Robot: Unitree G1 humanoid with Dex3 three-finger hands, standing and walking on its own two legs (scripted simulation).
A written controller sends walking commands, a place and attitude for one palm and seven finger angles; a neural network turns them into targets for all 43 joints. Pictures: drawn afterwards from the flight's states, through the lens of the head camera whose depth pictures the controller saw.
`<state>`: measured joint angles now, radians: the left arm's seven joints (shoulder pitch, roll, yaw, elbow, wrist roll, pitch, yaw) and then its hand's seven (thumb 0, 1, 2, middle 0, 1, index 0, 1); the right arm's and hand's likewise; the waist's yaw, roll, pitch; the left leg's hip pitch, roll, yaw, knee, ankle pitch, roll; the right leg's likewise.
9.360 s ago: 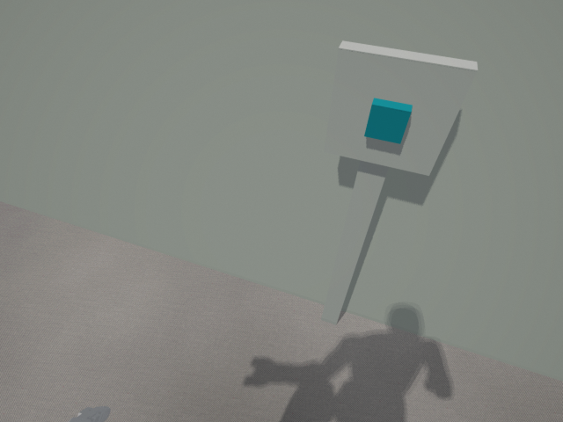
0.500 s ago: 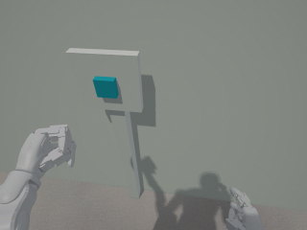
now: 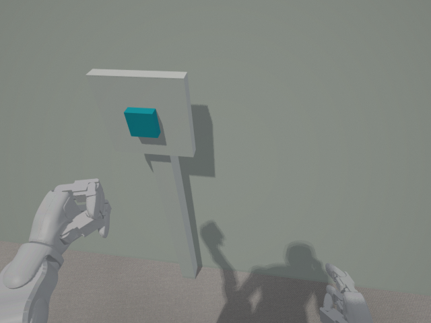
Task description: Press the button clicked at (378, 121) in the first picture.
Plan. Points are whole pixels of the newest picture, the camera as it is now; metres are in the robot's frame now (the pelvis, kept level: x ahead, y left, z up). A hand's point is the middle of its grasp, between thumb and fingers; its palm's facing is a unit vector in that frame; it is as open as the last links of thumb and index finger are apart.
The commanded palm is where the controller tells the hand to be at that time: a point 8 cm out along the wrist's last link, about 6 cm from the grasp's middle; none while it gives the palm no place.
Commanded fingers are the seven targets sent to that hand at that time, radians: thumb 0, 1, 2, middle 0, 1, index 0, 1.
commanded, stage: aim a knuckle at the button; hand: left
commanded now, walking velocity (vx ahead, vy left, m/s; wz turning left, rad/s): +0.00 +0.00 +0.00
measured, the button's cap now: (143, 121) +0.49 +0.21 +0.15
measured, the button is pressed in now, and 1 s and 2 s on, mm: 0 0 0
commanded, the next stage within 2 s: press the button with the knuckle in 1.78 s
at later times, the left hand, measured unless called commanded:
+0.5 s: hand (126, 189) +0.30 +0.19 +0.13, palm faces -0.04 -1.00 -0.06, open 3.1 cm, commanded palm +0.28 +0.25 +0.13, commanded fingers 0.00 0.90 0.90 -1.30 -1.50 -1.30 -1.50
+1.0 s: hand (147, 168) +0.37 +0.17 +0.12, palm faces -0.04 -1.00 -0.04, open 3.1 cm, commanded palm +0.35 +0.23 +0.12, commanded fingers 0.00 0.90 0.90 -1.30 -1.50 -1.30 -1.50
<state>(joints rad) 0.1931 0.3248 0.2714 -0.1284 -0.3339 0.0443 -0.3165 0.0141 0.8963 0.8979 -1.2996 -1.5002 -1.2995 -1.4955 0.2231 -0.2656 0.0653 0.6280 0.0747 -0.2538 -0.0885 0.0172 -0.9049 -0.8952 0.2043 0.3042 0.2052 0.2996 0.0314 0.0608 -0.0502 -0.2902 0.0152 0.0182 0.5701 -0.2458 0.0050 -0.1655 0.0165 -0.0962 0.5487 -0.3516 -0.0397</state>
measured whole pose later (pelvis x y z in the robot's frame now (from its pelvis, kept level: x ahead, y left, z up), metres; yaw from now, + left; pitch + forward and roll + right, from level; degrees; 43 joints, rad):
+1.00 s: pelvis +0.01 +0.01 +0.00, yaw -2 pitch +2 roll +0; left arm -0.28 0.29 0.19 0.38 -0.23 -0.05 -0.19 0.01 0.90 0.90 -1.30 -1.50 -1.30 -1.50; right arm 0.25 -0.26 0.04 0.64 0.07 -0.10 -0.06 0.02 -0.91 -0.90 0.20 0.30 0.21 0.30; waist -0.03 0.03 -0.04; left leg -0.34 0.01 0.05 0.57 -0.25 0.02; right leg -0.24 0.01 -0.06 0.57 -0.36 -0.03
